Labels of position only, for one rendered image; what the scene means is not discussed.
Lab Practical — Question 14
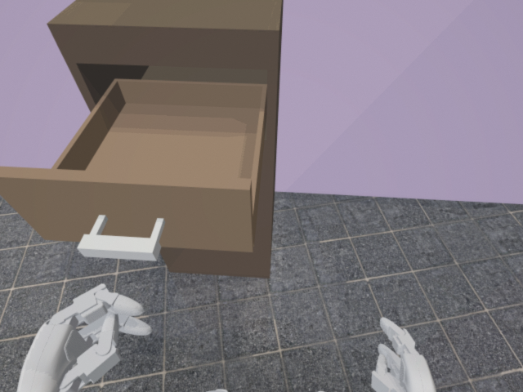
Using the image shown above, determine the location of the drawer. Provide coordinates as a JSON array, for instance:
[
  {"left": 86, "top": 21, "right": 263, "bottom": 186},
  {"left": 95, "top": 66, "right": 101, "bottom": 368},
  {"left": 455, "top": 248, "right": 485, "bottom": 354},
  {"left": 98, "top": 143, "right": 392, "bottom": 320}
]
[{"left": 0, "top": 78, "right": 267, "bottom": 252}]

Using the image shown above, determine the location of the handle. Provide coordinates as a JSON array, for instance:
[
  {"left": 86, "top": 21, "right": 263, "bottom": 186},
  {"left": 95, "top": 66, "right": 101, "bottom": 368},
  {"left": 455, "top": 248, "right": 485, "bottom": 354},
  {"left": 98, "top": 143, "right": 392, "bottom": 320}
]
[{"left": 77, "top": 215, "right": 165, "bottom": 261}]

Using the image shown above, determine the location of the right robot hand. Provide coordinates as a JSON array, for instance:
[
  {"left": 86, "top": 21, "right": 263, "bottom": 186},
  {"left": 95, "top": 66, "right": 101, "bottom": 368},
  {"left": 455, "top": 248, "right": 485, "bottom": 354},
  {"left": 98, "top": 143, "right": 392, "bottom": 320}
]
[{"left": 371, "top": 317, "right": 436, "bottom": 392}]

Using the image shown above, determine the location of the cabinet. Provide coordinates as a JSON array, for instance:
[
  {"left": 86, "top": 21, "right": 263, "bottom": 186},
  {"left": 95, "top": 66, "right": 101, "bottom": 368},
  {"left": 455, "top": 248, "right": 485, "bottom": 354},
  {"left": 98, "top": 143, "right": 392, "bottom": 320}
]
[{"left": 47, "top": 0, "right": 284, "bottom": 278}]

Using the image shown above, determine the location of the left robot hand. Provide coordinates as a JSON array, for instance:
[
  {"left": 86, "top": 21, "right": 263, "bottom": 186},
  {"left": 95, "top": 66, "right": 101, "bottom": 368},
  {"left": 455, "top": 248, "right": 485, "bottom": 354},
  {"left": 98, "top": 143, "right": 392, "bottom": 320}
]
[{"left": 17, "top": 283, "right": 152, "bottom": 392}]

